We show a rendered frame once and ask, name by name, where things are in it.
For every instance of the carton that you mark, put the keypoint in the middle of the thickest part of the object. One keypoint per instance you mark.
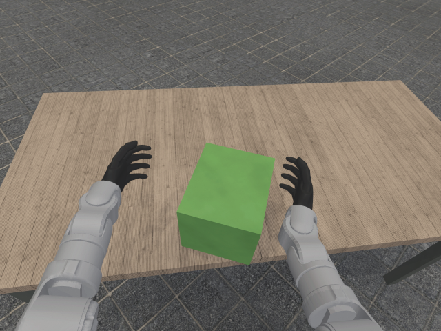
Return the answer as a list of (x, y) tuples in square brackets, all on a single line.
[(223, 208)]

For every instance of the left robot hand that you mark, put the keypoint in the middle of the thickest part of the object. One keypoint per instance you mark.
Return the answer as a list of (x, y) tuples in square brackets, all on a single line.
[(119, 169)]

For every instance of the left robot forearm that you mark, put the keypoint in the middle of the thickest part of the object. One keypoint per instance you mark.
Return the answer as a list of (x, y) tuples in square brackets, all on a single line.
[(76, 269)]

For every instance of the right robot hand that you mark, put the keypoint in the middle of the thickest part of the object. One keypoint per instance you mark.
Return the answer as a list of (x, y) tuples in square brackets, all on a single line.
[(302, 194)]

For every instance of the table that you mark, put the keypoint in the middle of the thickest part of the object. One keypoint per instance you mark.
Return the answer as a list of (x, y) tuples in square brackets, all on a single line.
[(372, 147)]

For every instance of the robot left upper arm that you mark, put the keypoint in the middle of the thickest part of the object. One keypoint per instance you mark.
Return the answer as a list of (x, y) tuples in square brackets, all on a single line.
[(62, 313)]

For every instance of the right robot forearm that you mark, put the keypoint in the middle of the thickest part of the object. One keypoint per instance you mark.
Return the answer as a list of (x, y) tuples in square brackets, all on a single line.
[(325, 297)]

